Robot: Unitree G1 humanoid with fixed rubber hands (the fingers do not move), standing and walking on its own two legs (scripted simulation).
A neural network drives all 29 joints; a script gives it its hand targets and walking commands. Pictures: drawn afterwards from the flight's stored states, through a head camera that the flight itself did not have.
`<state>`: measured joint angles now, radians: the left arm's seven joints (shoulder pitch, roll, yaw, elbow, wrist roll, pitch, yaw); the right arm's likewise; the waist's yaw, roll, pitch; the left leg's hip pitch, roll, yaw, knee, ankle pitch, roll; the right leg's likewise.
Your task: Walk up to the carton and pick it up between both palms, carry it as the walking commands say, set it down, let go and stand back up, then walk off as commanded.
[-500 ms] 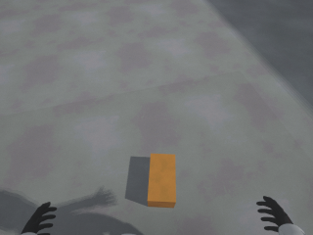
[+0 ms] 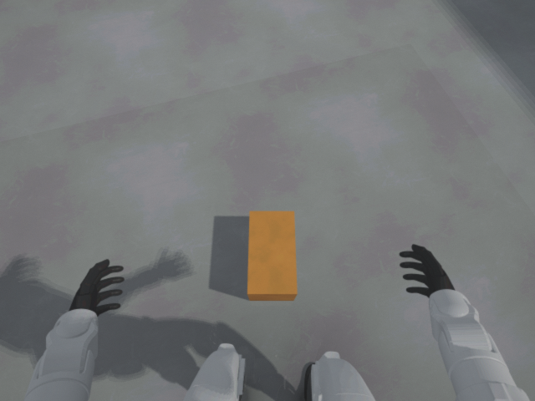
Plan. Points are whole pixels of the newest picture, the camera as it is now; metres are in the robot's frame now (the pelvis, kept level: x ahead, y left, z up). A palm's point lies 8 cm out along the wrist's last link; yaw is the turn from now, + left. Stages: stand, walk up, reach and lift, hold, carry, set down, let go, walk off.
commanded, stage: reach and lift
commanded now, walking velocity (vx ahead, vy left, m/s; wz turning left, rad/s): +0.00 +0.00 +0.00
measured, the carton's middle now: (271, 256) +0.48 +0.03 -0.66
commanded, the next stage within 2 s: none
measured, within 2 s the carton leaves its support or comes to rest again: neither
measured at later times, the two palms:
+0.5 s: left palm (148, 243) +0.35 +0.25 -0.14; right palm (386, 239) +0.38 -0.18 -0.13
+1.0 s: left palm (194, 204) +0.45 +0.19 -0.19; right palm (348, 203) +0.47 -0.13 -0.19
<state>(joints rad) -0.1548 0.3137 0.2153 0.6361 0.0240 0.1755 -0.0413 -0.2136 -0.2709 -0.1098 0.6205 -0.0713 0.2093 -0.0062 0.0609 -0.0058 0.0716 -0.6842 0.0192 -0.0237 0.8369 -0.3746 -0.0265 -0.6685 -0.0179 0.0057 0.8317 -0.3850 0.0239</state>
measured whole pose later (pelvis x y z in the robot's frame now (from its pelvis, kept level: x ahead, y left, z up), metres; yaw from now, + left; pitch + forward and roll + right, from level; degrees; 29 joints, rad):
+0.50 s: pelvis -0.06 +0.01 -0.04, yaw +0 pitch +28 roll -1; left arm -0.78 0.25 0.26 0.79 -0.01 0.22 0.03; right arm -0.81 -0.24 -0.20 0.78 -0.06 0.24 -0.04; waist 0.04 0.00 0.07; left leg -1.19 0.00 -0.03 1.00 -0.30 -0.01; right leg -1.17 -0.01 0.03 0.99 -0.32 0.04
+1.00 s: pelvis -0.04 +0.00 -0.06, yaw -1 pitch +45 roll -1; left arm -1.11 0.13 0.40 0.82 0.15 0.09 0.03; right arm -1.15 -0.09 -0.40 0.82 -0.19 0.10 -0.10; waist 0.04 -0.01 0.02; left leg -1.49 0.00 -0.06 1.01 -0.29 -0.03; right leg -1.47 0.01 0.05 1.00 -0.31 0.04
